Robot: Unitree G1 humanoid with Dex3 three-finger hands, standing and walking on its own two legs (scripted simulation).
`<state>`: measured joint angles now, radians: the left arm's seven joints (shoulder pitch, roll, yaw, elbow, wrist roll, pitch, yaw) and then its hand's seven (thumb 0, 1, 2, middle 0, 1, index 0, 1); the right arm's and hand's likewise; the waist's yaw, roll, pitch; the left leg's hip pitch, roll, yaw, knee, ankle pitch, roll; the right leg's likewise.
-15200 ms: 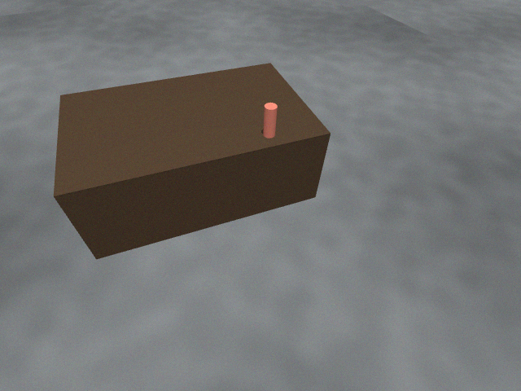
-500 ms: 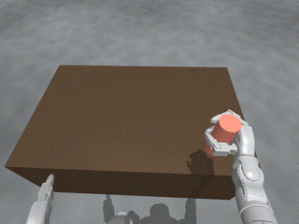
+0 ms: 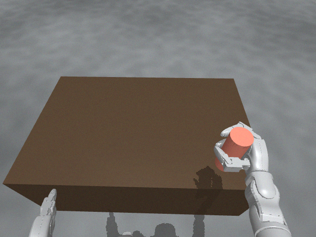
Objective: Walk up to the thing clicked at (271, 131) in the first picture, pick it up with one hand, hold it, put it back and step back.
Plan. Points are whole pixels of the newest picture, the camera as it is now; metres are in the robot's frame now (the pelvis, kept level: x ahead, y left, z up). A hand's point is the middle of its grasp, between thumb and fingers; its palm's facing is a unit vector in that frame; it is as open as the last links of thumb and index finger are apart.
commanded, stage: hold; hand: right
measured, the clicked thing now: (232, 151) +0.34 -0.17 +0.04
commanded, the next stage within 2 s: none
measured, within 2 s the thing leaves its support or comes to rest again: neither
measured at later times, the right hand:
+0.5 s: hand (235, 148) +0.33 -0.17 +0.06, palm faces +0.09 +1.00 +0.01, open 7.1 cm
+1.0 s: hand (236, 151) +0.32 -0.17 +0.07, palm faces +0.09 +1.00 +0.01, open 7.1 cm
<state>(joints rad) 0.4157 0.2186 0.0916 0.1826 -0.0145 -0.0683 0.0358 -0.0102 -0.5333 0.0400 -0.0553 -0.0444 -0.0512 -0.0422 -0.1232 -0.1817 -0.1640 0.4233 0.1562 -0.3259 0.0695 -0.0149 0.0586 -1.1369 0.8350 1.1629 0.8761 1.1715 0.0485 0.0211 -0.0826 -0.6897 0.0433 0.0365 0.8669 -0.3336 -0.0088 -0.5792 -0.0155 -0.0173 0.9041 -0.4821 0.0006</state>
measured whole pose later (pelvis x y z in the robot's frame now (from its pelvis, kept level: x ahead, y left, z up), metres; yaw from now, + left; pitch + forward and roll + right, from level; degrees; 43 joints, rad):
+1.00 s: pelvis +0.00 +0.00 +0.01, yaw +0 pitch +6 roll +0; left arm 0.34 0.21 0.08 0.35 -0.02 -0.08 0.05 -0.01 -0.53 0.04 -0.06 -0.05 -0.06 -0.05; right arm -0.06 -0.19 -0.16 0.39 0.18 -0.32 0.08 -0.01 0.06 -1.14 0.83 1.17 0.88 1.17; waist 0.03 0.01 -0.06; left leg -0.56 0.04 0.04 0.76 -0.29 -0.01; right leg -0.46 -0.01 -0.02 0.80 -0.44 0.00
